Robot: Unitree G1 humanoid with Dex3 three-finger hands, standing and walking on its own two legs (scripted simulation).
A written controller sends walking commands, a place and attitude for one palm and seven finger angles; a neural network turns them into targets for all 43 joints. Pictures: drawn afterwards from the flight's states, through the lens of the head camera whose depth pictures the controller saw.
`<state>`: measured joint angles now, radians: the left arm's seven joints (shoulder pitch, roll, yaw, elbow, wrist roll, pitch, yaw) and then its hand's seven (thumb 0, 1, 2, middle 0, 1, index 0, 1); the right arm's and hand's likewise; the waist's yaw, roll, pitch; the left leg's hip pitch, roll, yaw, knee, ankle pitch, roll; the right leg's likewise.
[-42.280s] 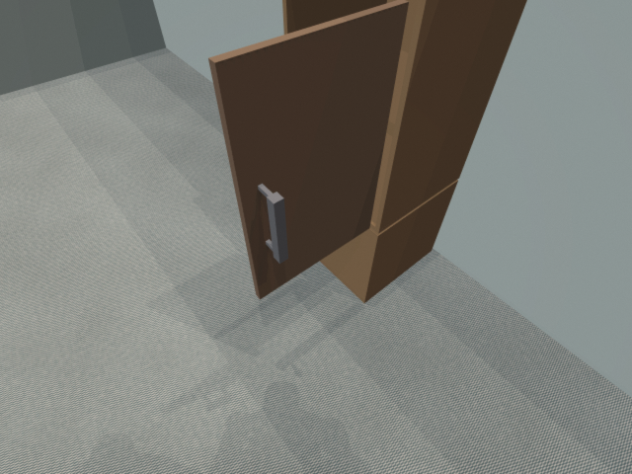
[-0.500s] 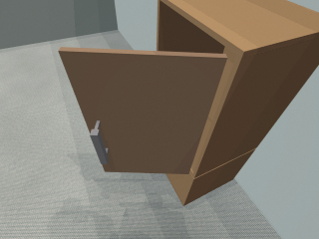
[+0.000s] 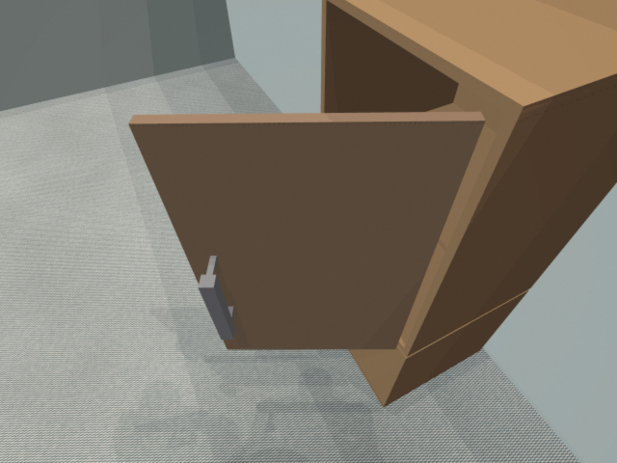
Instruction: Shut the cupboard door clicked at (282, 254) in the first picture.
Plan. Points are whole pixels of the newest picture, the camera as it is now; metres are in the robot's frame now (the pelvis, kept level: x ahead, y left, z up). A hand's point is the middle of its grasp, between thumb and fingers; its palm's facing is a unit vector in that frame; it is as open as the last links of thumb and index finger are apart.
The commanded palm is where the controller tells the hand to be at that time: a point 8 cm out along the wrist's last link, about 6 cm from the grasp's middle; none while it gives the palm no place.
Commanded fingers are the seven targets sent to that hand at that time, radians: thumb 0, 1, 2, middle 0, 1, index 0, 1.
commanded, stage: come to a stop and stand still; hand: left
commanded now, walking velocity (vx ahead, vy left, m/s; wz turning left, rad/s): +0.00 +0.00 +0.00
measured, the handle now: (220, 299) +0.38 +0.18 -0.07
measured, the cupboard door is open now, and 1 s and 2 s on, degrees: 63 63 63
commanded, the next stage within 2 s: look again from close up in 0.24 s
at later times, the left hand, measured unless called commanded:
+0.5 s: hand out of the picture +0.00 +0.16 -0.17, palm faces +0.01 -0.98 -0.19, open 7.4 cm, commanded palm none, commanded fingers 0.00 0.90 0.90 -0.20 -0.30 -0.20 -0.30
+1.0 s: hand out of the picture +0.01 +0.14 -0.17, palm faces +0.07 -0.98 -0.20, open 7.4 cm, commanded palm +0.09 +0.18 -0.07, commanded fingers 0.00 0.90 0.90 -0.24 -0.34 -0.24 -0.34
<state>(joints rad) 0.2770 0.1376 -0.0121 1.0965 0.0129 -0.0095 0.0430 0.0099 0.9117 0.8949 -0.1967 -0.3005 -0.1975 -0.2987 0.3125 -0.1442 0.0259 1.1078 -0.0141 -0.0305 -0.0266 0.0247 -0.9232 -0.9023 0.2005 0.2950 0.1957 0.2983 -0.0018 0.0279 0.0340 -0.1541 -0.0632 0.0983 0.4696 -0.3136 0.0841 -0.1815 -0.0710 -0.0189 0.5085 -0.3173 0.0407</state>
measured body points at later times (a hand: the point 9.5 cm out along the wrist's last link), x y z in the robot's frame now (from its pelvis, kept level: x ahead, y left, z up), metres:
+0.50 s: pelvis +0.00 -0.01 +0.00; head +0.02 -0.01 +0.45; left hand +0.00 +0.21 -0.16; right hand +0.01 -0.24 -0.16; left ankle -0.04 +0.06 -0.74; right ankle -0.03 -0.15 -0.74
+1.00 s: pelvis +0.00 -0.03 +0.01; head +0.03 -0.03 +0.45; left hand +0.00 +0.19 -0.15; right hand +0.00 -0.25 -0.15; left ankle -0.03 +0.06 -0.74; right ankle -0.03 -0.15 -0.73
